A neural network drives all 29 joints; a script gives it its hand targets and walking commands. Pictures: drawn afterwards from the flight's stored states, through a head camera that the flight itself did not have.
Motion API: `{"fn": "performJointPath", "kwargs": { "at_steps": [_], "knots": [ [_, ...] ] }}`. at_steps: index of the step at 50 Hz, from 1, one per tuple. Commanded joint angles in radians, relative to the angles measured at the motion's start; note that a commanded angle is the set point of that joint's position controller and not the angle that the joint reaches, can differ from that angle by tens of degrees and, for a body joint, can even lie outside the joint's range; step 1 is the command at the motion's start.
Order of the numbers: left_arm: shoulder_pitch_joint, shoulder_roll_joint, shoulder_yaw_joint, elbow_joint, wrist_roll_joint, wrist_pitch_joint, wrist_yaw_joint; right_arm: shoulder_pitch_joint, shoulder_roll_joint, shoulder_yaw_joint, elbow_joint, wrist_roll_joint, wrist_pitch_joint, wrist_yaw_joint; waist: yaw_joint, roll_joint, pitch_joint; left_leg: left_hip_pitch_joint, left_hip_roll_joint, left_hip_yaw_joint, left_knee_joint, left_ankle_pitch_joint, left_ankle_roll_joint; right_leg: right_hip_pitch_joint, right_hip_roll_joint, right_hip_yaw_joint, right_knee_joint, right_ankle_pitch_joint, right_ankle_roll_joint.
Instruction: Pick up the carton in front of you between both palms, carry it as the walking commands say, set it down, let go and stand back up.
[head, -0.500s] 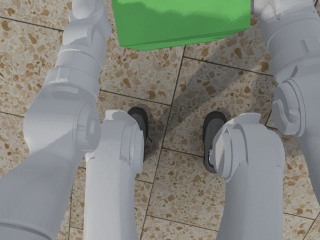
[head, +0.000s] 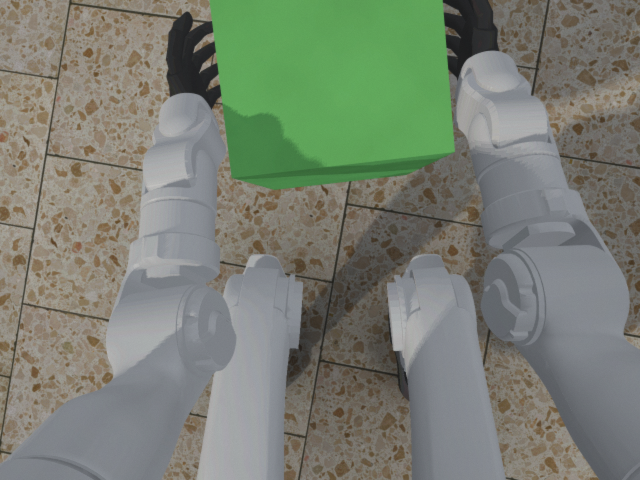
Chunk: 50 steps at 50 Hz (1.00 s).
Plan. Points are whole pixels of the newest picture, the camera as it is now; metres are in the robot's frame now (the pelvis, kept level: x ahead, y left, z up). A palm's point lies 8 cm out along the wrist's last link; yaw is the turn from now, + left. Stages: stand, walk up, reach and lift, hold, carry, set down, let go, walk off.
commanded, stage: reach and lift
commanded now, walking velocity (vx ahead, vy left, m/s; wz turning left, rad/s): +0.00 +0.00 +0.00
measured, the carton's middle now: (332, 95) +0.53 +0.01 -0.15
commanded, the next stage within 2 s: none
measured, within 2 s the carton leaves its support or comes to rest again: neither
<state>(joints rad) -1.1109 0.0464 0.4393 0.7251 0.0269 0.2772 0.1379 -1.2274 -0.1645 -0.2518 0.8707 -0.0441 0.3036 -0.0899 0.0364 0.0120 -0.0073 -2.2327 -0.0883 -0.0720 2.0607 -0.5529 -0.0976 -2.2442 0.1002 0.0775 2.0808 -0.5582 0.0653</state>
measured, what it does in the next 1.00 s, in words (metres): rises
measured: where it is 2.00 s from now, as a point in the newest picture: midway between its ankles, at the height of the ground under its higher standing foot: (341, 362)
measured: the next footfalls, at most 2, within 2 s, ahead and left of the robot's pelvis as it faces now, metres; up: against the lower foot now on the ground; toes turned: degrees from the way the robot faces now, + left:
none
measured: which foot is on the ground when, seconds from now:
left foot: down 0.00-1.00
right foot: down 0.00-1.00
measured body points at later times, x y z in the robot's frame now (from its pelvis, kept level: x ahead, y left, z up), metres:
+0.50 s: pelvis +0.01 +0.00 +0.12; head +0.25 -0.01 +0.51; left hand +0.49 +0.16 +0.07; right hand +0.50 -0.14 +0.06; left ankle +0.12 +0.14 -0.37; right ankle +0.11 -0.13 -0.37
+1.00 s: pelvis +0.06 +0.00 +0.27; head +0.19 +0.00 +0.70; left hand +0.45 +0.16 +0.23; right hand +0.45 -0.15 +0.22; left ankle +0.11 +0.14 -0.37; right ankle +0.11 -0.13 -0.37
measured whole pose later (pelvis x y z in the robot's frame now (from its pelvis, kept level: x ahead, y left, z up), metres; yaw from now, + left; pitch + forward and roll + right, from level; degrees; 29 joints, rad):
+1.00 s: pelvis +0.06 +0.00 +0.27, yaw -1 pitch +27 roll +0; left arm -0.54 -0.12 0.39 0.60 0.18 0.31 0.06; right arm -0.56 0.08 -0.35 0.65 -0.19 0.32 -0.05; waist 0.02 0.00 -0.23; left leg -1.18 -0.08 -0.13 1.15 -0.44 -0.05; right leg -1.18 0.09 0.12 1.16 -0.45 0.03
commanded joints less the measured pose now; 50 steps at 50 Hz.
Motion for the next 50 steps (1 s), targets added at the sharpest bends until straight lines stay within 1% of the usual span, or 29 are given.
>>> {"fn": "performJointPath", "kwargs": {
  "at_steps": [1, 2, 6, 9, 11, 15, 20, 23, 26, 30, 41, 50],
  "knots": [
    [-0.704, -1.002, -0.44, -0.023, -0.013, 0.042, -0.288, -0.543, 1.128, 0.308, -0.037, 0.02, 0.01, 0.264, 0.03, -0.095, -1.035, 0.531, -0.077, 0.197, -0.262, 0.144, 0.063, 0.583, 0.068, -0.164, -0.3, 0.125, -0.047],
    [-0.696, -1.002, -0.413, -0.002, 0.01, 0.048, -0.294, -0.544, 1.127, 0.277, -0.017, 0.0, 0.013, 0.269, 0.034, -0.089, -1.013, 0.528, -0.078, 0.196, -0.285, 0.129, 0.065, 0.577, 0.069, -0.162, -0.32, 0.105, -0.049],
    [-0.694, -1.016, -0.364, 0.025, 0.057, 0.055, -0.307, -0.545, 1.117, 0.198, 0.018, -0.055, 0.013, 0.277, 0.022, -0.069, -1.014, 0.571, -0.08, 0.189, -0.356, 0.115, 0.065, 0.596, 0.074, -0.159, -0.39, 0.087, -0.055],
    [-0.685, -1.035, -0.358, 0.028, 0.07, 0.062, -0.315, -0.536, 1.12, 0.174, 0.02, -0.077, 0.016, 0.279, 0.008, -0.052, -1.047, 0.62, -0.084, 0.186, -0.404, 0.113, 0.061, 0.639, 0.075, -0.158, -0.437, 0.089, -0.056],
    [-0.671, -1.054, -0.368, 0.024, 0.071, 0.068, -0.321, -0.523, 1.134, 0.176, 0.01, -0.082, 0.021, 0.283, 0.001, -0.043, -1.08, 0.658, -0.086, 0.184, -0.433, 0.12, 0.059, 0.678, 0.074, -0.158, -0.466, 0.099, -0.056],
    [-0.625, -1.099, -0.415, -0.001, 0.054, 0.079, -0.331, -0.489, 1.18, 0.221, -0.036, -0.065, 0.031, 0.292, -0.001, -0.034, -1.155, 0.748, -0.088, 0.182, -0.484, 0.164, 0.054, 0.772, 0.075, -0.16, -0.514, 0.142, -0.051],
    [-0.551, -1.146, -0.508, -0.058, 0.01, 0.088, -0.336, -0.432, 1.236, 0.325, -0.126, -0.013, 0.042, 0.297, 0.002, -0.042, -1.232, 0.861, -0.088, 0.172, -0.54, 0.242, 0.05, 0.891, 0.078, -0.157, -0.568, 0.221, -0.04],
    [-0.494, -1.165, -0.555, -0.081, -0.011, 0.091, -0.335, -0.386, 1.259, 0.379, -0.167, 0.013, 0.045, 0.294, 0.002, -0.049, -1.233, 0.916, -0.088, 0.16, -0.578, 0.269, 0.049, 0.95, 0.08, -0.151, -0.605, 0.251, -0.034],
    [-0.431, -1.179, -0.587, -0.089, -0.021, 0.091, -0.334, -0.329, 1.275, 0.413, -0.188, 0.025, 0.045, 0.29, 0.0, -0.052, -1.196, 0.964, -0.089, 0.147, -0.621, 0.279, 0.049, 0.999, 0.081, -0.141, -0.649, 0.264, -0.03],
    [-0.346, -1.191, -0.605, -0.083, -0.021, 0.086, -0.332, -0.243, 1.29, 0.427, -0.19, 0.025, 0.041, 0.285, -0.005, -0.049, -1.119, 1.026, -0.09, 0.132, -0.69, 0.281, 0.05, 1.058, 0.079, -0.126, -0.719, 0.268, -0.029],
    [-0.128, -1.201, -0.612, -0.063, 0.014, 0.05, -0.326, -0.029, 1.313, 0.428, -0.184, -0.002, 0.006, 0.277, -0.011, -0.028, -0.932, 1.245, -0.078, 0.084, -0.903, 0.307, 0.061, 1.267, 0.066, -0.076, -0.931, 0.296, -0.038],
    [0.057, -1.205, -0.643, -0.08, 0.035, 0.032, -0.325, 0.145, 1.316, 0.466, -0.22, -0.013, -0.01, 0.275, -0.017, -0.024, -0.806, 1.461, -0.06, 0.038, -1.092, 0.378, 0.073, 1.494, 0.047, -0.035, -1.119, 0.373, -0.044]
  ]
}}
